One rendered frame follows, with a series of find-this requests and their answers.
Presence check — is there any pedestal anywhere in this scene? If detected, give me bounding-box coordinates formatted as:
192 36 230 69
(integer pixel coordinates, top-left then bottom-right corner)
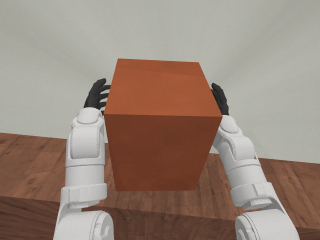
0 132 320 240

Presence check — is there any left robot hand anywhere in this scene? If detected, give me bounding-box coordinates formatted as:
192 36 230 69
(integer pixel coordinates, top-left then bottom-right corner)
83 78 111 115

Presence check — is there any left robot upper arm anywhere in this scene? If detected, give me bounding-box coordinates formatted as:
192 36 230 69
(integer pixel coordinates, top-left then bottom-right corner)
54 210 114 240

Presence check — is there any right robot hand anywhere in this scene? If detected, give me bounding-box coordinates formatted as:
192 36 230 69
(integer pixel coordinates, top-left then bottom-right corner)
211 83 229 116

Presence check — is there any robot left forearm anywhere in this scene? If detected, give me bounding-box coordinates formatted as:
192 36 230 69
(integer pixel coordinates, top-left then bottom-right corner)
53 107 107 240

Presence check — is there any right robot upper arm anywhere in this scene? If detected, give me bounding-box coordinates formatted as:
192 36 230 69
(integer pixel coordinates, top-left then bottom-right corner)
235 209 299 240

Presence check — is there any carton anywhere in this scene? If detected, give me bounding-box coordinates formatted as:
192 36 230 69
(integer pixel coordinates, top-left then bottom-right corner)
103 58 223 192

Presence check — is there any robot right forearm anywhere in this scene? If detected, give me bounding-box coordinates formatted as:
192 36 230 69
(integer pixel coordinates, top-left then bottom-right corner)
212 115 300 240

